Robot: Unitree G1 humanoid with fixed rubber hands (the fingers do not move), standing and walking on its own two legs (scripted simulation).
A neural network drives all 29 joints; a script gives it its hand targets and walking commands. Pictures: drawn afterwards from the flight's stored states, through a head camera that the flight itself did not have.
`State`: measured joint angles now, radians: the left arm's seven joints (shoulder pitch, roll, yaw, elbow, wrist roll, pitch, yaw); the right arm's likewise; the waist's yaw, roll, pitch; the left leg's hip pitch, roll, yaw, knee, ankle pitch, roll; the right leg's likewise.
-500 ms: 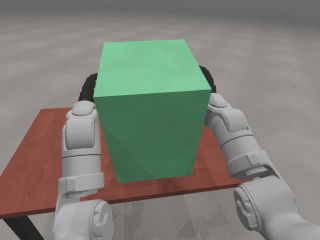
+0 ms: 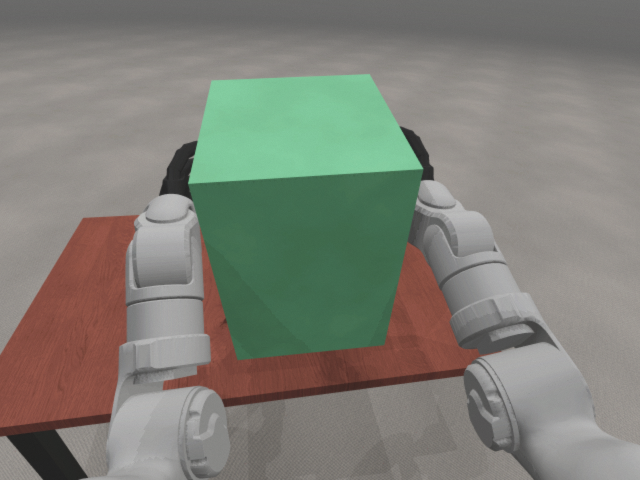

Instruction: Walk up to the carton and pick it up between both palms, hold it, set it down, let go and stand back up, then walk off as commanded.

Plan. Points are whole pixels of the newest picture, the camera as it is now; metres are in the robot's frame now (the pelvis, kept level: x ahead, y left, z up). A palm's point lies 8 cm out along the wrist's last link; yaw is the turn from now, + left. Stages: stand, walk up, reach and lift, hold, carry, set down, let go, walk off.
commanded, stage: hold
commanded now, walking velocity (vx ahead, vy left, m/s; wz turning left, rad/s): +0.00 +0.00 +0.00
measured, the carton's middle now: (302, 219) +0.37 +0.01 +0.22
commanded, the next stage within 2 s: none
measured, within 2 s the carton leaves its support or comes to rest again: neither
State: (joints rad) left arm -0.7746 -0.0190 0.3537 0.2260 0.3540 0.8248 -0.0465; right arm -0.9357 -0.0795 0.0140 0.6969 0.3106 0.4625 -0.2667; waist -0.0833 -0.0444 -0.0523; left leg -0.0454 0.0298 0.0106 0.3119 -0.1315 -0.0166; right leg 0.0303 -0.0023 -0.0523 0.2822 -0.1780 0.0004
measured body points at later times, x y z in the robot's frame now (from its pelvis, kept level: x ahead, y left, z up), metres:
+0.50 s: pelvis +0.00 +0.00 +0.00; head -0.08 +0.02 +0.44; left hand +0.37 +0.15 +0.24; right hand +0.38 -0.13 +0.25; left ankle +0.04 +0.13 -0.75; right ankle +0.00 -0.11 -0.75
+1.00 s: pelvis +0.00 +0.00 +0.00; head -0.07 +0.02 +0.44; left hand +0.38 +0.16 +0.24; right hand +0.39 -0.13 +0.26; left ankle +0.04 +0.13 -0.75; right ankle +0.00 -0.11 -0.75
